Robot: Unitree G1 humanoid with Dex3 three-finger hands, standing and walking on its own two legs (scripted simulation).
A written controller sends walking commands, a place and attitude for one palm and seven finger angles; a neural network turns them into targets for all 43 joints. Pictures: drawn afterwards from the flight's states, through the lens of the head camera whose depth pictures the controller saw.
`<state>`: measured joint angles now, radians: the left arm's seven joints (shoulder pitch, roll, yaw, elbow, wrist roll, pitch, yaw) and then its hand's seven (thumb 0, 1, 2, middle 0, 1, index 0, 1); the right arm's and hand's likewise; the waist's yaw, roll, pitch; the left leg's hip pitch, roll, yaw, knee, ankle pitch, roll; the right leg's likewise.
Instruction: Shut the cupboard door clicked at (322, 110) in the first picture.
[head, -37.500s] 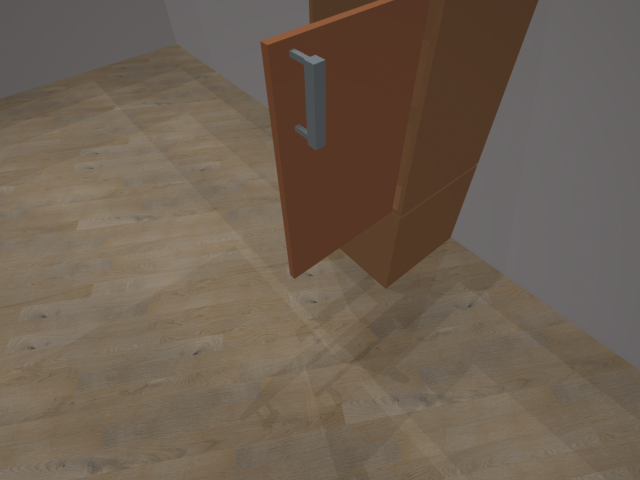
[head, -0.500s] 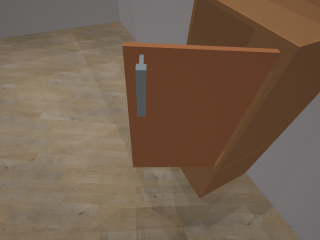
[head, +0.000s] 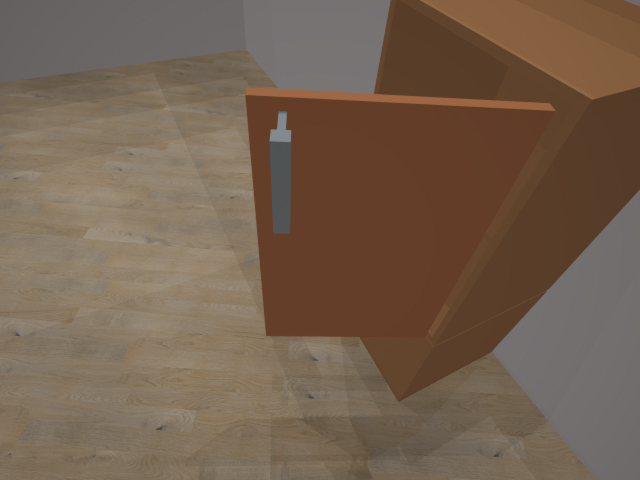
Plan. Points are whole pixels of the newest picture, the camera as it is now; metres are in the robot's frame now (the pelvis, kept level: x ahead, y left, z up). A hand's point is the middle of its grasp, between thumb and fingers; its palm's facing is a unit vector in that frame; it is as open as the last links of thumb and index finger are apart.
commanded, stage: shuffle to correct the standing spot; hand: left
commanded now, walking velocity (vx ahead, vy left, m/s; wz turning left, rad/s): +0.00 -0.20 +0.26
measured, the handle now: (282, 175) +0.44 +0.09 +0.15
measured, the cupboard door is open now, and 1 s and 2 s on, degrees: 65 65 65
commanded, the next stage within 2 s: come to a stop and stand still in 0.58 s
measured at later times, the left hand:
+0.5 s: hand out of the picture -0.04 +0.07 -0.19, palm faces +0.14 -0.98 -0.14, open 7.4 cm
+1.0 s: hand out of the picture +0.05 +0.06 -0.18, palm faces +0.12 -0.98 -0.18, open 7.4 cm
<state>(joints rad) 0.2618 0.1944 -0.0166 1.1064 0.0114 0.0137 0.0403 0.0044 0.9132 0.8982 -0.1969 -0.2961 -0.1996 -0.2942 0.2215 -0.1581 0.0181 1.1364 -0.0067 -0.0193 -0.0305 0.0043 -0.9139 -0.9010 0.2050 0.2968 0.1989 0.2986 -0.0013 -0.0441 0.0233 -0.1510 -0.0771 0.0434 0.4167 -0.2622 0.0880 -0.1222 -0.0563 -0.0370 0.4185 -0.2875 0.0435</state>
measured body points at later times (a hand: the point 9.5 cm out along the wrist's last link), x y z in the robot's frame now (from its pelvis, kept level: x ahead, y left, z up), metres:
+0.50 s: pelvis +0.00 -0.09 -0.01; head +0.03 -0.06 +0.44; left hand -0.04 +0.12 -0.17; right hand +0.03 -0.32 -0.16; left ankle -0.05 +0.01 -0.70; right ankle -0.02 -0.16 -0.74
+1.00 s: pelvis +0.01 -0.14 +0.00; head +0.04 -0.11 +0.44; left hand +0.04 +0.11 -0.17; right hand +0.05 -0.37 -0.15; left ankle -0.02 -0.03 -0.74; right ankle +0.04 -0.31 -0.73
